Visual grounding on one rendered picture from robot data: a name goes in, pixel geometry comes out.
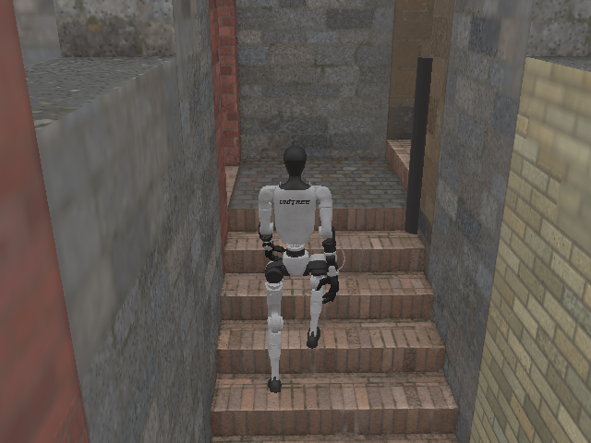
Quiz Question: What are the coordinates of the right robot upper arm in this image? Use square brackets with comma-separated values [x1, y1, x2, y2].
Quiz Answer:
[314, 186, 332, 239]

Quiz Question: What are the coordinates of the left robot upper arm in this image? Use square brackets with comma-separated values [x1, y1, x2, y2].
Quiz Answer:
[259, 186, 276, 234]

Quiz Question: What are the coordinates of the robot right forearm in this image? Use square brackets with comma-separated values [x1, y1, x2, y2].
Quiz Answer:
[322, 226, 339, 277]

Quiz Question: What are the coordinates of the right robot hand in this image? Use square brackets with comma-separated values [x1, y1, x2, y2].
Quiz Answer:
[316, 275, 339, 304]

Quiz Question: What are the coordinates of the robot torso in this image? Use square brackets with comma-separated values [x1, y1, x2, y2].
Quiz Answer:
[273, 182, 317, 277]

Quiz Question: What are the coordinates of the robot right shin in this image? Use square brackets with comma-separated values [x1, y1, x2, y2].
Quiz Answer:
[309, 276, 325, 337]

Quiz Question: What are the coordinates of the left robot hand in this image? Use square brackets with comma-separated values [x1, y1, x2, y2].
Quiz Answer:
[265, 245, 286, 261]

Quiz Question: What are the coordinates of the robot left forearm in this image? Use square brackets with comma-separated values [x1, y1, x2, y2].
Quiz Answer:
[259, 223, 273, 251]

